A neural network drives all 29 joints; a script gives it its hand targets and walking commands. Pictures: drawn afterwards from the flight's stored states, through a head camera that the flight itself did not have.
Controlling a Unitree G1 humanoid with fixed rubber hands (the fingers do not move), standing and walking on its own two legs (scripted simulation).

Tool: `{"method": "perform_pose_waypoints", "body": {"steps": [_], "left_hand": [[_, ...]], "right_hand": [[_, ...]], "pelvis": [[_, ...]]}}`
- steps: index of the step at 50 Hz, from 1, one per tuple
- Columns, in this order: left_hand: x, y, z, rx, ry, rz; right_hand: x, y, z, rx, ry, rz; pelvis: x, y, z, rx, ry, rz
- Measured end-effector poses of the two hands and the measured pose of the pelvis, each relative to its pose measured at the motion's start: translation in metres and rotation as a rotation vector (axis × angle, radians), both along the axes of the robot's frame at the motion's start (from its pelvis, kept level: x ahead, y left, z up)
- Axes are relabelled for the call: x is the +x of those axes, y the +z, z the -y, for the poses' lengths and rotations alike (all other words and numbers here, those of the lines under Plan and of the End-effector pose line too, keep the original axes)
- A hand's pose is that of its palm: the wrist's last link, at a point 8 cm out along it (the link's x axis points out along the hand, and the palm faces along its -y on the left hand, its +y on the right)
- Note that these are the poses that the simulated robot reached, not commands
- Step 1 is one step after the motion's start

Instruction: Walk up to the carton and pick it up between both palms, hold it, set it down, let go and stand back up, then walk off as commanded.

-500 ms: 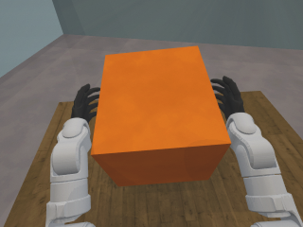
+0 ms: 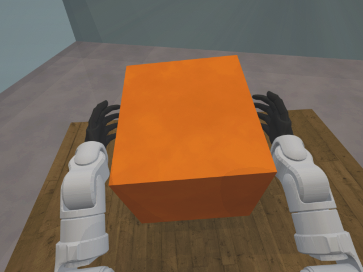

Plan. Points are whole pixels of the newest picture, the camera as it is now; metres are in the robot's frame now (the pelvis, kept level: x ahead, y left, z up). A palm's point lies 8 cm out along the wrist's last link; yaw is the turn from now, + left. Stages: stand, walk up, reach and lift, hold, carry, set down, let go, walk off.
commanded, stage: hold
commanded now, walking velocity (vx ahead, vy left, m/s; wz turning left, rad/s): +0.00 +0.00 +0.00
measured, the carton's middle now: (188, 141) +0.41 +0.00 +0.10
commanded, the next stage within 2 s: none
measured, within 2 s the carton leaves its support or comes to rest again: neither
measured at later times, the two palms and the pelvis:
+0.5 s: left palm (97, 141) +0.35 +0.18 +0.17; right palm (279, 132) +0.35 -0.17 +0.18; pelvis +0.00 +0.00 +0.00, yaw +0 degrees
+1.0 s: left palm (97, 140) +0.35 +0.18 +0.17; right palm (278, 132) +0.35 -0.17 +0.18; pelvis +0.00 +0.00 +0.00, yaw +0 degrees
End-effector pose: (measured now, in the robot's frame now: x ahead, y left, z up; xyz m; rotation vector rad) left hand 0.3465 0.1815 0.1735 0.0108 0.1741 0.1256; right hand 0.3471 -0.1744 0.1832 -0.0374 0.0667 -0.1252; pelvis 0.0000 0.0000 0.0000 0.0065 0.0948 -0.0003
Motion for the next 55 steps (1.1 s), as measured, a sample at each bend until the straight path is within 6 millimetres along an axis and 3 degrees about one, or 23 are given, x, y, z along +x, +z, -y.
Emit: {"method": "perform_pose_waypoints", "body": {"steps": [55], "left_hand": [[-0.0004,0.0008,0.0001,-0.001,0.0,0.001]], "right_hand": [[-0.0005,-0.0005,0.0,0.0,-0.002,-0.003]], "pelvis": [[-0.001,0.0,-0.0003,0.0,0.0,0.002]]}}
